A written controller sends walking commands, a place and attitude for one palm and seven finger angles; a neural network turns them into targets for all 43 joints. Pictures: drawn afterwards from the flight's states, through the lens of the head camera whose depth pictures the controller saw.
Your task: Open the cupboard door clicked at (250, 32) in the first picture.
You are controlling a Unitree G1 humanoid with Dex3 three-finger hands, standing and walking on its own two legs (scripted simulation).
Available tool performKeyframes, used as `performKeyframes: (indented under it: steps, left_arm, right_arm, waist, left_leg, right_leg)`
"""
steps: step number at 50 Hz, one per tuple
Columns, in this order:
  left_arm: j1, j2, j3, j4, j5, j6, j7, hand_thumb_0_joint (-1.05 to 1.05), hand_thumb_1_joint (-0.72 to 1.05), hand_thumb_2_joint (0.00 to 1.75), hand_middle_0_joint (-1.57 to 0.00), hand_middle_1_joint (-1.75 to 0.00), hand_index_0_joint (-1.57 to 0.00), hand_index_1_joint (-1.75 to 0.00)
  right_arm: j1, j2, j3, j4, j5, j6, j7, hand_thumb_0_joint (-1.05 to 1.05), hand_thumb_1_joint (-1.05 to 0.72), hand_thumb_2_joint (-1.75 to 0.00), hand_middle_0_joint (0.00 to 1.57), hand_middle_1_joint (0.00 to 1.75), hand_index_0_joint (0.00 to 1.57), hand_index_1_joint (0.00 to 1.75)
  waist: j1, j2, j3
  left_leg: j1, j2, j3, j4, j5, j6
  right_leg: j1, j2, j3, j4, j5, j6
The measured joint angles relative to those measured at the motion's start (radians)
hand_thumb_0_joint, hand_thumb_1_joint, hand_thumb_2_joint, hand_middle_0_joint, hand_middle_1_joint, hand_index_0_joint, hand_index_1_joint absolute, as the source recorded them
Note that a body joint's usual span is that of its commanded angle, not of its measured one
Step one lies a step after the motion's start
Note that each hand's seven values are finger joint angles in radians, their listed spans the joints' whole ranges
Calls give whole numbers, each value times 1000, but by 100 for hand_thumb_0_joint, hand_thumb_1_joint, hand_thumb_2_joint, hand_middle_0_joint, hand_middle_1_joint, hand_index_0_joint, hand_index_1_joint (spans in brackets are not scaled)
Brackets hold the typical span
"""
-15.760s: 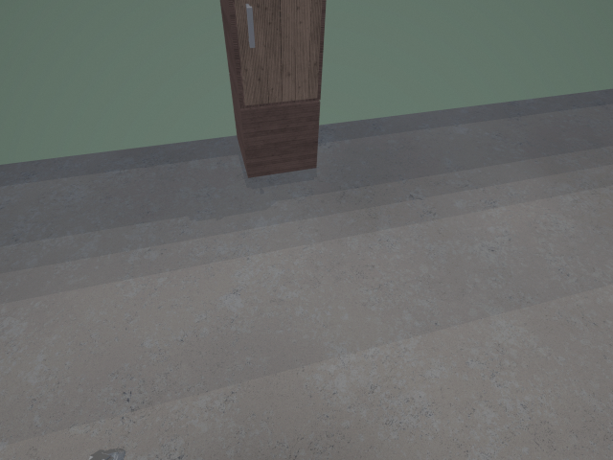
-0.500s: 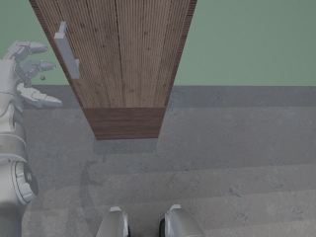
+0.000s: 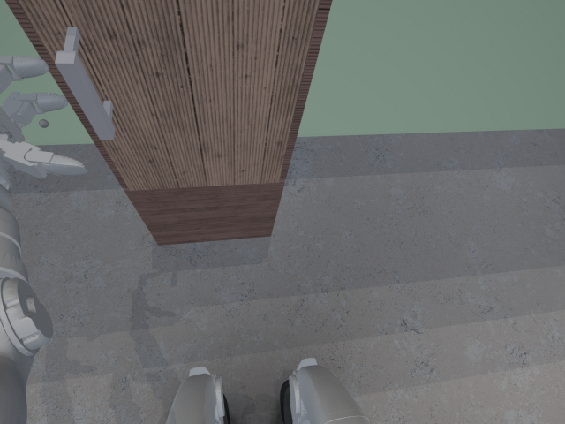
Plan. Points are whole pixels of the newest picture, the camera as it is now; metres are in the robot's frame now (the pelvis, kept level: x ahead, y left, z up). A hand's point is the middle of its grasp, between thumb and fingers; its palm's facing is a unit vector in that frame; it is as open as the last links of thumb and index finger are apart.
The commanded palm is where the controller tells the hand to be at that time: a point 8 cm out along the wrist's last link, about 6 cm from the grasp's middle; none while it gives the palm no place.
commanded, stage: move the hooked fingers beside the handle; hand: left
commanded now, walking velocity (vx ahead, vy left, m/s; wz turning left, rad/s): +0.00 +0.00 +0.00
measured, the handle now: (91, 89) +0.55 +0.22 +0.07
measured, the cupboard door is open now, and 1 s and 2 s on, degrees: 0 0 0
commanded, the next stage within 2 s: slide the fingers in behind the handle in 0.48 s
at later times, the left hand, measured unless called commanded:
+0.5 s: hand (36, 129) +0.49 +0.27 +0.07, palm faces +0.05 -1.00 -0.02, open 14.0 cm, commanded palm +0.47 +0.30 +0.07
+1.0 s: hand (74, 122) +0.50 +0.23 +0.06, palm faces +0.04 -1.00 -0.02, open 14.0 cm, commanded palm +0.48 +0.27 +0.07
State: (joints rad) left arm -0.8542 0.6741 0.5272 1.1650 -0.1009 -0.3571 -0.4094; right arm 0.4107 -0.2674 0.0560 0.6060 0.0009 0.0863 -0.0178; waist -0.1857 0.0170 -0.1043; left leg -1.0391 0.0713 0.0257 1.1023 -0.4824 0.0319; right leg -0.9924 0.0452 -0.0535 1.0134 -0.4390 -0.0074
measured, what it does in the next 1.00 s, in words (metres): stands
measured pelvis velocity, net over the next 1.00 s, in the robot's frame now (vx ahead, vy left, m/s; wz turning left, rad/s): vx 0.00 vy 0.00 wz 0.01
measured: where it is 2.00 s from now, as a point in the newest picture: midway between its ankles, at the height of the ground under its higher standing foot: outside the picture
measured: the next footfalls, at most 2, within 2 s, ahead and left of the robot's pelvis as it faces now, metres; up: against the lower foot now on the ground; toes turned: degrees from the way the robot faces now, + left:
none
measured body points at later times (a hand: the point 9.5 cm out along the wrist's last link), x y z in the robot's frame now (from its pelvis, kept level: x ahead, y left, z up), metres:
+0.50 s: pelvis +0.00 +0.01 +0.00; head +0.13 +0.05 +0.43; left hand +0.48 +0.32 +0.07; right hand +0.03 -0.26 -0.10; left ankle +0.01 +0.10 -0.66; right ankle +0.02 -0.12 -0.66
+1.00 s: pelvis +0.00 +0.00 +0.00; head +0.14 +0.04 +0.43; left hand +0.49 +0.28 +0.07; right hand +0.00 -0.26 -0.10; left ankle +0.01 +0.10 -0.66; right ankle +0.02 -0.12 -0.66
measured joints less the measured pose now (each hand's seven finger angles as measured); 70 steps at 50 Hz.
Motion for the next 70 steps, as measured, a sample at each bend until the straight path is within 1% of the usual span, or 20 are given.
performKeyframes:
  steps: [4, 9, 12, 15, 19, 23, 27, 30, 34, 38, 42, 47, 50, 55, 63, 70]
  left_arm:
    - [14, -11, -11, -18, -12, -24, 4, -1, -49, 30, -30, -120, -30, -119]
    - [7, -15, -63, 15, -23, -5, -15, -1, -49, 30, -30, -120, -30, -120]
    - [14, -32, -78, 16, -27, -6, -17, -1, -49, 30, -30, -120, -30, -120]
    - [23, -59, -76, -6, -29, -30, -6, -1, -49, 30, -30, -120, -30, -120]
    - [12, -65, -60, -6, -21, -52, 14, -1, -50, 30, -30, -120, -30, -120]
    - [-21, -35, -63, 28, -3, -37, 23, -1, -50, 30, -30, -120, -30, -120]
    - [-31, -22, -77, 25, -4, -30, 19, -1, -49, 30, -30, -120, -30, -120]
    - [-37, -30, -76, 22, -16, -34, 9, -1, -49, 30, -30, -120, -30, -120]
    - [-41, -40, -80, 26, -27, -28, 10, -1, -49, 30, -30, -120, -30, -120]
    - [-34, -60, -90, 17, -14, -19, 28, -1, -49, 30, -30, -120, -30, -120]
    - [-28, -80, -87, 16, -6, -28, 57, -1, -49, 30, -30, -120, -30, -120]
    - [-27, -88, -84, 7, 8, -40, 91, -1, -49, 30, -30, -120, -30, -120]
    - [-31, -91, -89, 12, 11, -44, 97, -1, -49, 30, -30, -120, -30, -120]
    - [-53, -84, -94, 36, 11, -29, 100, -1, -49, 30, -30, -120, -30, -120]
    - [-47, -99, -100, 16, -2, -39, 106, -1, -49, 30, -30, -120, -30, -120]
    - [-28, -128, -119, -9, -7, -33, 110, -1, -49, 30, -30, -120, -30, -120]
  right_arm:
    - [-10, 5, -5, 4, 1, 1, 3, 1, -90, -90, 21, 30, 20, 30]
    - [-28, -2, -8, -1, 5, 6, 0, 1, -90, -90, 21, 30, 20, 30]
    - [-37, -8, -11, -6, 4, 4, -1, 1, -90, -90, 21, 30, 20, 30]
    - [-47, -10, -14, -5, 0, 0, -1, 1, -90, -90, 20, 30, 20, 30]
    - [-61, -7, -12, -2, -1, -2, -1, 1, -90, -90, 20, 30, 20, 30]
    - [-66, -4, -4, -5, 1, -1, -3, 1, -90, -90, 20, 30, 20, 30]
    - [-54, -3, -2, -2, -2, -2, -4, 1, -90, -90, 20, 30, 20, 30]
    - [-44, -1, 0, 10, -3, 0, -3, 1, -90, -90, 20, 30, 20, 30]
    - [-31, 3, 0, 19, -2, 3, -1, 1, -90, -90, 21, 30, 20, 30]
    - [-20, 4, -3, 17, -4, 5, 2, 1, -90, -90, 21, 30, 20, 30]
    - [-15, 4, -4, 14, -6, 3, 6, 1, -90, -90, 21, 30, 20, 30]
    - [-18, 5, -8, 9, -8, 1, 10, 1, -90, -90, 21, 30, 20, 30]
    - [-21, 3, -8, 9, -8, 1, 12, 1, -90, -90, 20, 30, 20, 30]
    - [-30, 3, -5, 8, -5, -1, 8, 1, -90, -90, 20, 30, 20, 30]
    - [-35, 4, -11, 13, -8, -7, 11, 1, -90, -90, 20, 30, 20, 30]
    - [-38, 7, -17, 19, -7, -6, 16, 1, -90, -90, 20, 30, 20, 30]
  waist:
    - [8, -5, -7]
    - [15, -5, -10]
    - [20, -7, -11]
    - [25, -9, -10]
    - [20, -14, -7]
    - [9, -13, 1]
    - [10, -5, 5]
    - [13, -2, 4]
    - [10, -1, 0]
    - [7, 1, -2]
    - [1, 1, -5]
    - [-4, 0, -3]
    - [-3, 2, -2]
    - [-4, 2, 1]
    - [2, -1, -3]
    - [10, 1, -11]
  left_leg:
    - [20, -2, -5, -6, -3, 0]
    - [37, -10, -12, -13, -1, 4]
    - [38, -14, -12, -14, 0, 6]
    - [34, -16, -11, -8, -1, 8]
    - [27, -16, -12, 3, -4, 9]
    - [15, -17, -16, 14, -4, 10]
    - [2, -18, -17, 16, 0, 10]
    - [-2, -18, -15, 15, 1, 10]
    - [-1, -16, -14, 13, 0, 10]
    - [2, -16, -12, 10, 1, 9]
    - [4, -14, -10, 10, 0, 7]
    - [4, -12, -9, 11, -1, 4]
    - [5, -11, -9, 11, -2, 2]
    - [0, -12, -12, 12, -2, -1]
    - [-8, -11, -15, 14, -7, -6]
    - [3, -11, -19, 9, -11, -8]
  right_leg:
    - [25, -1, -5, -12, -2, 1]
    - [48, -7, -12, -23, -2, 4]
    - [50, -11, -11, -23, -2, 7]
    - [47, -14, -11, -18, -3, 9]
    - [40, -14, -11, -6, -6, 10]
    - [30, -15, -15, 2, -6, 10]
    - [19, -16, -16, 3, -3, 10]
    - [14, -16, -14, 4, -2, 11]
    - [13, -14, -12, 3, -2, 10]
    - [14, -13, -11, 1, -1, 9]
    - [14, -12, -8, 4, -2, 8]
    - [10, -10, -7, 10, -5, 4]
    - [10, -9, -7, 11, -7, 2]
    - [4, -9, -9, 16, -10, -1]
    - [-5, -8, -12, 22, -18, -5]
    - [8, -7, -15, 15, -22, -7]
